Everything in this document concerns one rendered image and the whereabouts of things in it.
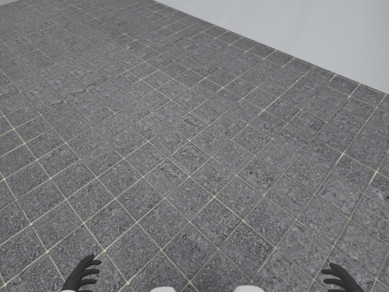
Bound robot right hand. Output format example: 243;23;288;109
321;263;364;292

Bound robot left hand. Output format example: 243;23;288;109
61;254;102;292

